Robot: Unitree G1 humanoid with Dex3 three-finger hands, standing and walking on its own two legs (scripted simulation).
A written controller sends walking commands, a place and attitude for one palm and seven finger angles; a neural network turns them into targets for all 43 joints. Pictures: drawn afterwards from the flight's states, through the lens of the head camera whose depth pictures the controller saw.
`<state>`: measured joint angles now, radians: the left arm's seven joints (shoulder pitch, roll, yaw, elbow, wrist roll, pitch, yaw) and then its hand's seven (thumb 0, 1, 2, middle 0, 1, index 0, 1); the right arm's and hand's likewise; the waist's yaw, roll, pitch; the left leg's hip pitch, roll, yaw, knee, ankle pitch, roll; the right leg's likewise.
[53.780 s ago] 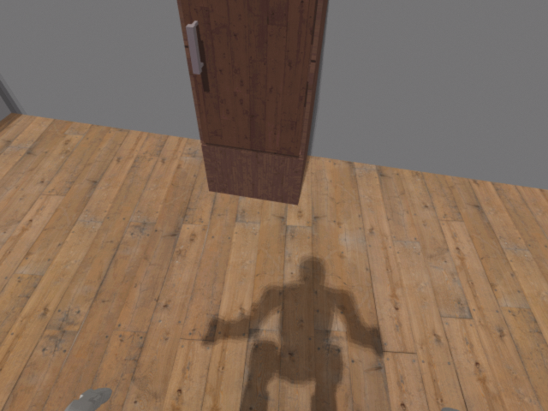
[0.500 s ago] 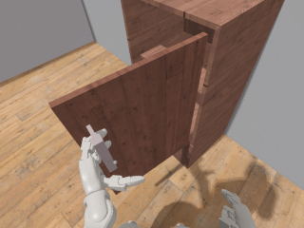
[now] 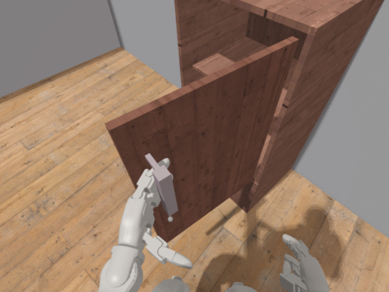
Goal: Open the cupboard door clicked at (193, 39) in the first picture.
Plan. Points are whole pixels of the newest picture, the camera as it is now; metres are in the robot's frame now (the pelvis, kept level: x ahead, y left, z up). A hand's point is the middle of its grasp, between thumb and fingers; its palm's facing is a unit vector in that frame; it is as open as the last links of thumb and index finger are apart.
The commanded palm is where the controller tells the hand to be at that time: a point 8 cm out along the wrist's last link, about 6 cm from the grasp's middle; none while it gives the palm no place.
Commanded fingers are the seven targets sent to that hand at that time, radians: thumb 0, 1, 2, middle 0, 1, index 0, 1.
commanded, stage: slide the hand sideways off the handle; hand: left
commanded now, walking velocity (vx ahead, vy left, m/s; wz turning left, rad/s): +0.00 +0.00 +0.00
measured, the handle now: (161, 185) +0.31 +0.09 +0.05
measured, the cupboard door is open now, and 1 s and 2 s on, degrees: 84 83 83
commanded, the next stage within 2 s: draw the hand back to the body in 0.92 s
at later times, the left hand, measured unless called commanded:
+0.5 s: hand (152, 230) +0.22 +0.09 +0.06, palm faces -0.02 -1.00 +0.02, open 16.0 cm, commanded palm +0.18 +0.15 +0.06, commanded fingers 0.00 -0.50 0.30 -0.15 -0.30 -0.15 -0.30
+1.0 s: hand (126, 255) +0.18 +0.13 +0.05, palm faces +0.03 -1.00 -0.04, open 16.3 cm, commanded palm +0.15 +0.19 +0.06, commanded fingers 0.00 -0.50 0.30 -0.15 -0.30 -0.15 -0.30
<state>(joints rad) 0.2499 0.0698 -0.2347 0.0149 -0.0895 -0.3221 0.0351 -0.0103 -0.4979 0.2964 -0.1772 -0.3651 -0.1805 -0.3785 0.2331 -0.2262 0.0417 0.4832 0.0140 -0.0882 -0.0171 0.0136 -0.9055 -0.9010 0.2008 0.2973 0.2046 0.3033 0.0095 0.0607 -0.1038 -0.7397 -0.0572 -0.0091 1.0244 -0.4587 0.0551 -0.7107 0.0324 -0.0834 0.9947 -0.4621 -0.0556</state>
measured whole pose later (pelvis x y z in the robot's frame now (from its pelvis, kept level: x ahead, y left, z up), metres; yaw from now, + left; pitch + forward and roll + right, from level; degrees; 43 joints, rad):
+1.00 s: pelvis +0.01 -0.02 -0.02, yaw +0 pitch +14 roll -1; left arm 0.70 0.18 0.01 -0.31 -0.20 -0.36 -0.13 -0.01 -0.50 0.30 -0.15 -0.30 -0.15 -0.30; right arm 0.25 -0.22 0.01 0.40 0.03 -0.06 -0.04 0.01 -0.91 -0.90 0.20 0.30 0.20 0.30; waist 0.02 0.04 -0.16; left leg -0.85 -0.03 -0.03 1.15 -0.54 0.03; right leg -0.82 0.06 -0.10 1.11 -0.53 -0.08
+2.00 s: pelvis +0.05 +0.03 +0.06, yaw +0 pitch -1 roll -2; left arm 0.57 0.34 0.21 -0.47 -0.05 -0.02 0.12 0.00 0.22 0.60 -0.18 -0.30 -0.18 -0.30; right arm 0.22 -0.22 0.07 0.57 0.01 -0.10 -0.07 0.01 -0.90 -0.90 0.20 0.30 0.21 0.30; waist 0.06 0.06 -0.03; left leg -0.20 -0.08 0.00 0.54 -0.32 0.09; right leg -0.17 0.02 -0.04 0.49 -0.31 -0.01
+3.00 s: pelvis +0.01 -0.02 +0.07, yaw -1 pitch +0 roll -1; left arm 0.57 0.38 0.34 -0.46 -0.06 -0.12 0.12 0.02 0.89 0.90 -0.21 -0.30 -0.21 -0.30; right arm 0.17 -0.26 -0.01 0.60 0.02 -0.01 -0.08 0.01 -0.90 -0.90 0.20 0.30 0.21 0.30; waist 0.01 0.05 0.03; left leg -0.24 -0.02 -0.02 0.48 -0.23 0.03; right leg -0.20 0.08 -0.05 0.41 -0.21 -0.07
